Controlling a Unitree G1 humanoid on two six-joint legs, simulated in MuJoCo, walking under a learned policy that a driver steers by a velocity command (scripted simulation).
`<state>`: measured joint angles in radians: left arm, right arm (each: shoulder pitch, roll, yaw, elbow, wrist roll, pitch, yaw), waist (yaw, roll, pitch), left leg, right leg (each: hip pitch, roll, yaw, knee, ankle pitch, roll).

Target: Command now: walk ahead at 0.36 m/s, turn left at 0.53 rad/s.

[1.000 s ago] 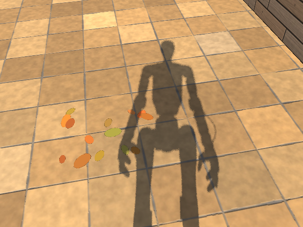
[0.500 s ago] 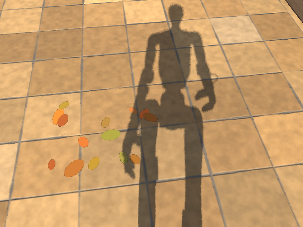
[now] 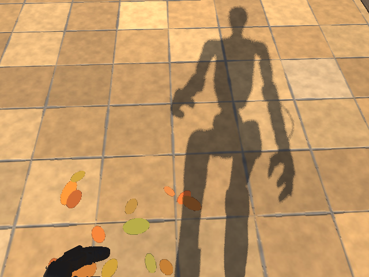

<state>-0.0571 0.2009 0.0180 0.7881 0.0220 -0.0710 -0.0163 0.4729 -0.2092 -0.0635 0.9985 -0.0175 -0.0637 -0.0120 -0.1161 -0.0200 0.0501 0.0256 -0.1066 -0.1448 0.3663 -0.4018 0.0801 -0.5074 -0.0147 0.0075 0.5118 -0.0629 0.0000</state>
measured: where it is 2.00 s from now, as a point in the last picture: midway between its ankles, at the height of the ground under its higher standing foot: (140, 202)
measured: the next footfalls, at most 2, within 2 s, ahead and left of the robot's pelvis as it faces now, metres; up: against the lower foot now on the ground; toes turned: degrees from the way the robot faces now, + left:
right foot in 0.02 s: +0.18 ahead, -0.12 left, +0.00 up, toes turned +1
left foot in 0.46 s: +0.17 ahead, +0.10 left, +0.00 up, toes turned +8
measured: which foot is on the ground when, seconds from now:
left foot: down 0.00-0.02, up 0.04-0.44, down 0.46-0.82, up 0.84-1.00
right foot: up 0.00-0.00, down 0.02-0.46, up 0.48-0.80, down 0.82-1.00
